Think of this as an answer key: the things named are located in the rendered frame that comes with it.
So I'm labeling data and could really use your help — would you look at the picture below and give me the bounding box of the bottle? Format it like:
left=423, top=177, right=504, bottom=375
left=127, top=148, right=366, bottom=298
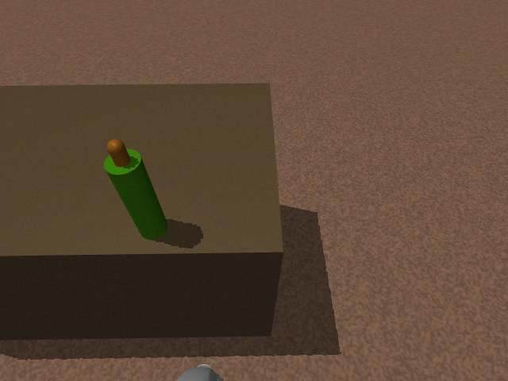
left=104, top=139, right=167, bottom=240

